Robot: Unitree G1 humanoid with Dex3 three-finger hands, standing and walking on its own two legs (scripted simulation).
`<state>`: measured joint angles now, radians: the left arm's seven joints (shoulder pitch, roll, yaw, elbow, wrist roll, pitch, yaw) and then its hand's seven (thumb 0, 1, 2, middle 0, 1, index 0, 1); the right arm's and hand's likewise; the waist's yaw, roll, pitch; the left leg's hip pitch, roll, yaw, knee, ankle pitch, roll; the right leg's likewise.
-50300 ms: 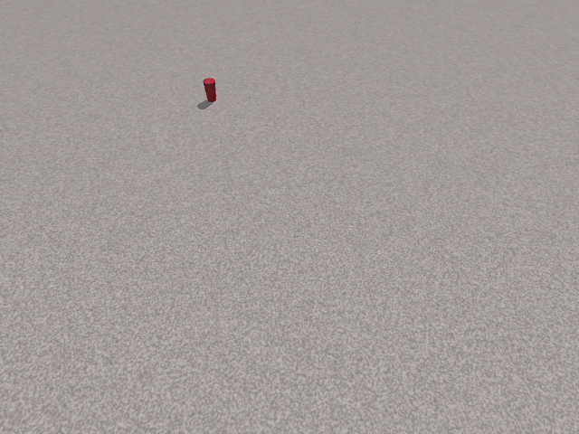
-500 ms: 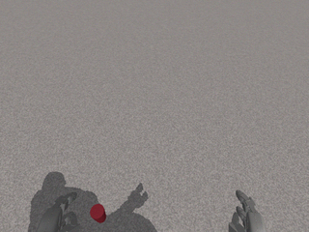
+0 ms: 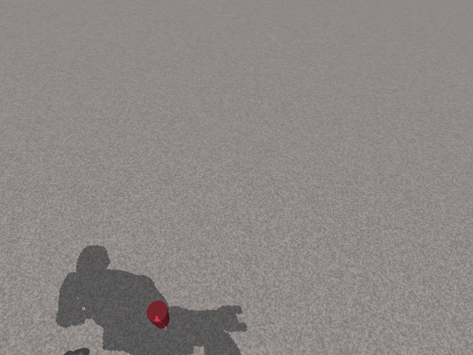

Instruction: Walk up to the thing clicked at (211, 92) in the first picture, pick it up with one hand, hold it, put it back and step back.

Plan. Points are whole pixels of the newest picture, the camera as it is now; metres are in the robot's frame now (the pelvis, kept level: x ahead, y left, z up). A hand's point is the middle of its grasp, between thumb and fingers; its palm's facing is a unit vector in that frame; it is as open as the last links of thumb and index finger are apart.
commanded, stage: stand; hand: left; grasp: from above
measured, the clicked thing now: (159, 316) +0.35 +0.27 -0.68
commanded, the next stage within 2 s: none
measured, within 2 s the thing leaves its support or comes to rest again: neither
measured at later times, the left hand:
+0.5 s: hand out of the picture +0.04 +0.24 -0.13, palm faces +0.05 -0.94 -0.33, open 7.4 cm
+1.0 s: hand out of the picture +0.06 +0.23 -0.12, palm faces +0.05 -0.94 -0.34, open 7.4 cm
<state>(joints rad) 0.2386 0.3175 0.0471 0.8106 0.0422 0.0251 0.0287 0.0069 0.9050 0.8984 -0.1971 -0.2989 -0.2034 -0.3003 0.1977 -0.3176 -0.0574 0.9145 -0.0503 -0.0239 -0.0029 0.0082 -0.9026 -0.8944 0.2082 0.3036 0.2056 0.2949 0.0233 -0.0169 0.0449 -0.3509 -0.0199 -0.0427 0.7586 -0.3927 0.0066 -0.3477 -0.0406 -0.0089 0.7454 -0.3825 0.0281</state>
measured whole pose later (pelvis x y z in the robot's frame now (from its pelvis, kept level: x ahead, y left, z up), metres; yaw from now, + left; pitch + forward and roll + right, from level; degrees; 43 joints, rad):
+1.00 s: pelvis +0.00 -0.02 +0.03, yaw +2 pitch -4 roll +0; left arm 0.10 0.31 0.03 1.16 0.02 -0.01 0.01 0.00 0.91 0.90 -0.20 -0.30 -0.20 -0.30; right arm 0.13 -0.32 -0.02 1.14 -0.02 0.00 -0.01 0.00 -0.90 -0.89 0.21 0.30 0.20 0.29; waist 0.01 0.02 0.08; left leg -0.10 0.00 -0.08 0.35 -0.19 -0.03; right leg -0.08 -0.02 -0.05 0.35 -0.19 0.01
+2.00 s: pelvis +0.01 -0.02 +0.04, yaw +2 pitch -3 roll +0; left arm 0.11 0.33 0.02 1.14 0.01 -0.01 0.00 0.00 0.91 0.90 -0.20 -0.30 -0.20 -0.30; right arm 0.12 -0.34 0.00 1.13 -0.01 0.00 0.00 0.00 -0.90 -0.89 0.21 0.30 0.20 0.29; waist 0.01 0.01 0.07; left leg -0.10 0.01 -0.08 0.33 -0.18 -0.03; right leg -0.09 -0.02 -0.05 0.34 -0.19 0.00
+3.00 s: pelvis -0.10 +0.04 +0.01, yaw -2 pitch -3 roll +0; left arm 0.14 0.37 0.08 0.90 0.02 0.03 0.01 0.00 0.91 0.90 -0.20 -0.30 -0.20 -0.30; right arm 0.07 -0.37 -0.05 0.86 -0.01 0.04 -0.01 0.00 -0.90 -0.89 0.21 0.30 0.21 0.30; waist -0.01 0.03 0.22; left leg -0.34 0.01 0.08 0.69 -0.30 0.05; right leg -0.23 0.05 0.03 0.66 -0.36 -0.02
